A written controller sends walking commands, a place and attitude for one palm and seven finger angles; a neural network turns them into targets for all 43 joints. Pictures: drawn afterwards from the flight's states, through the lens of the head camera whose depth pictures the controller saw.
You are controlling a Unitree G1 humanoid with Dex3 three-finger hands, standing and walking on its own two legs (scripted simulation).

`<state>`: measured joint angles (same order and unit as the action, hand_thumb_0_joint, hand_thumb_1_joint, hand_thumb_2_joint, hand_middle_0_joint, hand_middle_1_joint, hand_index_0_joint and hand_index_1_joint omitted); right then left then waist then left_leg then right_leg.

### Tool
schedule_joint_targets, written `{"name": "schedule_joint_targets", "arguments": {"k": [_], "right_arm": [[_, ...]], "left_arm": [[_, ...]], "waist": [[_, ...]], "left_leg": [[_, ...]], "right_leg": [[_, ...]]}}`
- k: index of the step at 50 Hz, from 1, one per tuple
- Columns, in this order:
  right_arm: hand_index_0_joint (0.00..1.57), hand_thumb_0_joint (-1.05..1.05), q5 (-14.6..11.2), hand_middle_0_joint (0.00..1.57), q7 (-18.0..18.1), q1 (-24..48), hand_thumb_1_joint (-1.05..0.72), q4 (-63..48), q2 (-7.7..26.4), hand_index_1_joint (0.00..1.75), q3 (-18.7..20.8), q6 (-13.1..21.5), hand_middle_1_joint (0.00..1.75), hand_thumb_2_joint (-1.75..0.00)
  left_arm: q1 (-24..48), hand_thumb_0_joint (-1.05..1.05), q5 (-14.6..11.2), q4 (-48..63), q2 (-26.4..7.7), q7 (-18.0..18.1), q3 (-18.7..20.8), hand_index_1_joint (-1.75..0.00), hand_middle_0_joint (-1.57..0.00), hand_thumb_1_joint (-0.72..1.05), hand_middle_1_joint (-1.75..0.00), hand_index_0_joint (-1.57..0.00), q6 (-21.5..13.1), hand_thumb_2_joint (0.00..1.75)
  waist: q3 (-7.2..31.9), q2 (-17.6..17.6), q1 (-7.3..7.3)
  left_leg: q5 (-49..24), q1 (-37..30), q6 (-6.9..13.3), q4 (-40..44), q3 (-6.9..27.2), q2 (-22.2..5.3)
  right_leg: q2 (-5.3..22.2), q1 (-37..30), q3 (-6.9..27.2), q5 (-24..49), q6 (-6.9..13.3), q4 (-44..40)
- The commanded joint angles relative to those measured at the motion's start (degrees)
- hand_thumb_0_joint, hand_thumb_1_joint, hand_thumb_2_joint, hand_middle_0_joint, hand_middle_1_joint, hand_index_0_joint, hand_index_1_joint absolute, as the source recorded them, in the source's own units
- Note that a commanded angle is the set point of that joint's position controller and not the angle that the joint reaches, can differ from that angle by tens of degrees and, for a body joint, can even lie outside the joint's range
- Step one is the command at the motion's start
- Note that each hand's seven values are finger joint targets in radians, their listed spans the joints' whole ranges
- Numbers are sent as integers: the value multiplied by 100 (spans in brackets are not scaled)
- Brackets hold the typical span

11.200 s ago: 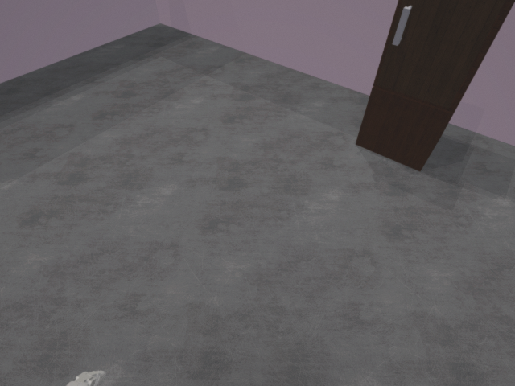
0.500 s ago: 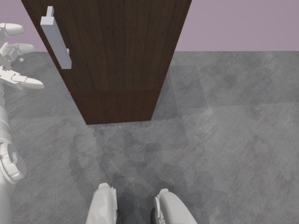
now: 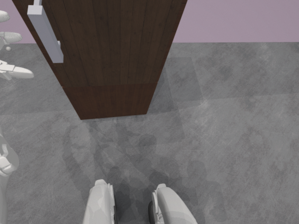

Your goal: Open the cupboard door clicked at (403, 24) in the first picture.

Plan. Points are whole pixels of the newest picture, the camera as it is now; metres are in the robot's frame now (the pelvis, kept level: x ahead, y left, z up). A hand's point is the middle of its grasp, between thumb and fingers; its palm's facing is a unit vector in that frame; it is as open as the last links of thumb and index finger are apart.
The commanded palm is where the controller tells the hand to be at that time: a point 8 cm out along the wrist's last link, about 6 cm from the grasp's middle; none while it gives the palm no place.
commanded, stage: move the hooked fingers beside the handle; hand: left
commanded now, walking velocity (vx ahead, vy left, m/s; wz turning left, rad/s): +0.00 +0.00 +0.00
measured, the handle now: (49, 31) +0.57 +0.21 +0.07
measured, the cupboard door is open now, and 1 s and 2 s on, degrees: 0 0 0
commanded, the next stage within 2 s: slide the fingers in behind the handle in 0.44 s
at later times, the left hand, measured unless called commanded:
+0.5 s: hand (15, 46) +0.53 +0.28 +0.07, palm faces +0.09 -1.00 -0.01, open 14.0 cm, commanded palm +0.51 +0.31 +0.07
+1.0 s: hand (27, 47) +0.53 +0.25 +0.07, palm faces +0.09 -1.00 +0.01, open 13.9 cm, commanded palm +0.51 +0.28 +0.07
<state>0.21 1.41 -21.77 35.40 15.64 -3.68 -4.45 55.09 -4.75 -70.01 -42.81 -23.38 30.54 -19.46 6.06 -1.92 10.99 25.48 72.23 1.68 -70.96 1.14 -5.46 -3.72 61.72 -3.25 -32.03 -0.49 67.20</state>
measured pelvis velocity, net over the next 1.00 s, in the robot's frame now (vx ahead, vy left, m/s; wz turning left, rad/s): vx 0.00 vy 0.00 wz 0.01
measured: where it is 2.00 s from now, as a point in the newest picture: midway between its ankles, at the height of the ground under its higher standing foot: outside the picture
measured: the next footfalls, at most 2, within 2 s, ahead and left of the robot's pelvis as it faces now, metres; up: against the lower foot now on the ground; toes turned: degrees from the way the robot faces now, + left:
none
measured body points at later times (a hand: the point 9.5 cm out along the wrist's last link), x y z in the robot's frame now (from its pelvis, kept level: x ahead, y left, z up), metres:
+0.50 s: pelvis +0.00 +0.00 +0.00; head +0.17 +0.04 +0.41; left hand +0.51 +0.33 +0.08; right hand +0.01 -0.27 -0.10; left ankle +0.06 +0.10 -0.63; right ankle +0.00 -0.13 -0.63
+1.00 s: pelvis +0.00 +0.00 +0.00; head +0.17 +0.04 +0.41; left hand +0.52 +0.31 +0.07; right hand +0.01 -0.28 -0.10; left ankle +0.06 +0.10 -0.63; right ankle +0.00 -0.14 -0.63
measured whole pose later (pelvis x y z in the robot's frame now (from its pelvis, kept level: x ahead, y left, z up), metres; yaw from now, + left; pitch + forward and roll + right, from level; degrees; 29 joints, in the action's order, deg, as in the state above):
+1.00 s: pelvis +0.00 +0.00 +0.00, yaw +0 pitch +27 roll -6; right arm 0.6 0.9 -20.7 35.3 15.7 -3.3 -3.9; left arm 56.9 -4.3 -70.3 -39.1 -18.9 27.9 -19.9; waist 6.5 -2.1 11.5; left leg 26.1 73.1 1.2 -72.1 1.8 -5.4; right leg -3.8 62.5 -3.7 -32.9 0.0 68.5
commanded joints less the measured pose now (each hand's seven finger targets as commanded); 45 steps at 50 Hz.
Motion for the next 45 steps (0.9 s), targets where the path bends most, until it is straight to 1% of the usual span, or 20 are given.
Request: {"name": "schedule_joint_targets", "arguments": {"k": [1,3,5,6,9,11,14,17,19,22,23,24,26,31,34,37,38,39,42,45], "right_arm": [[20,0,5,20,133,-1019,-90,-118,1244,30,478,72,30,-90],[20,0,9,20,130,-1027,-90,-106,1240,30,474,72,30,-90],[20,0,17,20,129,-1041,-90,-138,1246,30,477,66,30,-90],[20,0,7,20,114,-1012,-90,-153,1233,30,461,53,30,-90],[20,0,8,20,122,-985,-90,-198,1251,30,436,40,30,-90],[20,0,19,20,142,-994,-90,-222,1273,30,429,43,30,-90],[20,0,31,20,115,-974,-90,-207,1244,30,436,57,30,-90],[20,0,39,20,106,-1013,-90,-197,1249,30,447,35,30,-90],[20,0,24,20,84,-1009,-90,-190,1220,30,460,21,30,-90],[20,0,-3,20,89,-1016,-90,-205,1213,30,444,-8,30,-90],[20,0,-3,20,105,-1013,-90,-193,1233,30,439,-14,30,-90],[20,0,-1,20,108,-995,-90,-196,1220,30,426,-3,30,-90],[20,0,5,20,111,-1016,-90,-189,1229,30,445,9,30,-90],[20,0,-7,20,90,-1013,-90,-114,1185,30,466,39,30,-90],[20,0,-24,20,105,-1028,-90,-137,1201,30,438,44,30,-90],[20,0,5,20,100,-1040,-90,-117,1172,30,459,58,30,-90],[20,0,6,20,82,-1026,-90,-108,1152,30,467,60,30,-90],[20,0,27,20,73,-1038,-90,-95,1161,30,475,66,30,-90],[20,0,25,20,46,-1015,-90,-95,1154,30,485,68,30,-90],[20,0,20,20,59,-1032,-90,-134,1166,30,444,74,30,-90]], "left_arm": [[2482,0,-117,1332,-1616,11,-3,-120,-30,-50,-120,-30,-454,30],[2496,0,-131,1233,-1496,6,-98,-120,-30,-50,-120,-30,-417,30],[2358,0,-148,1236,-1523,8,-28,-120,-30,-50,-120,-30,-396,30],[2301,0,-135,1122,-1346,5,-180,-120,-30,-50,-120,-30,-344,30],[2408,0,-102,1014,-1442,70,-170,-120,-30,-50,-120,-30,-281,30],[2543,0,-81,1132,-1706,125,22,-120,-30,-50,-120,-30,-356,30],[2666,0,-46,1241,-1604,178,-69,-120,-30,-50,-120,-30,-439,30],[2571,0,-46,1342,-1749,185,87,-120,-30,-50,-120,-30,-485,30],[2424,0,-59,1291,-1594,152,5,-120,-30,-50,-120,-30,-411,30],[2310,0,-64,1156,-1640,112,38,-120,-30,-50,-120,-30,-317,30],[2358,0,-54,1143,-1684,117,28,-120,-30,-50,-120,-30,-293,30],[2462,0,-68,1202,-1728,114,40,-120,-30,-50,-120,-30,-296,30],[2413,0,-100,1306,-1854,117,196,-120,-30,-50,-120,-30,-377,30],[2405,0,-173,1264,-1324,62,-158,-120,-30,-50,-120,-30,-411,30],[2314,0,-173,1034,-1495,83,-63,-120,-30,-50,-120,-30,-300,30],[2425,0,-122,1334,-1478,150,-85,-120,-30,-50,-120,-30,-380,30],[2455,0,-124,1357,-1241,178,-241,-120,-30,-50,-120,-30,-392,30],[2533,0,-129,1487,-1320,226,-154,-120,-30,-50,-120,-30,-433,30],[2467,0,-150,1339,-1164,309,-194,-120,-30,-50,-120,-30,-433,30],[2486,0,-92,1168,-1352,400,-77,-120,-30,-50,-120,-30,-384,30]], "waist": [[3079,-1434,17],[2967,-1312,60],[3070,-1423,-13],[2998,-1374,11],[2755,-1161,68],[2964,-1173,39],[3005,-1332,67],[3342,-1418,-23],[3300,-1382,-19],[3207,-1217,-37],[3093,-1119,25],[3063,-1203,17],[3226,-1185,-45],[3115,-1152,72],[2899,-971,38],[3193,-1331,-31],[3098,-1328,33],[3159,-1350,9],[3081,-1253,29],[2962,-1067,30]], "left_leg": [[-1893,-4122,5,660,579,79],[-1861,-4074,8,658,589,82],[-2043,-4192,0,665,610,87],[-2012,-4156,-7,674,600,90],[-1680,-3776,32,657,559,100],[-1859,-3796,33,585,562,99],[-1847,-3884,20,560,574,94],[-2161,-4064,5,521,582,95],[-2233,-4057,16,520,541,100],[-2201,-3834,39,495,497,119],[-2047,-3737,51,512,497,98],[-1986,-3637,64,496,468,110],[-2120,-3750,53,489,475,113],[-2080,-3803,57,480,482,107],[-1851,-3394,90,489,406,140],[-2111,-3725,51,464,433,128],[-2077,-3811,44,481,452,124],[-2120,-3881,37,493,483,112],[-1971,-3810,39,509,487,124],[-1845,-3490,77,495,439,151]], "right_leg": [[-98,438,-13,1349,218,-884],[-92,444,-24,1349,209,-906],[-92,455,-38,1423,236,-864],[-83,481,-53,1410,219,-882],[-82,428,-28,1283,195,-899],[-77,370,-22,1383,202,-811],[-82,444,-21,1351,202,-802],[-82,324,-17,1524,215,-753],[-98,235,-3,1635,199,-804],[-106,115,7,1693,182,-809],[-105,144,9,1608,171,-833],[-104,92,33,1597,167,-841],[-113,27,33,1675,186,-821],[-118,187,24,1655,175,-850],[-111,-39,67,1611,164,-894],[-103,52,59,1715,196,-815],[-108,181,41,1658,195,-838],[-104,155,28,1657,200,-828],[-104,204,21,1548,192,-846],[-111,36,48,1548,191,-832]]}}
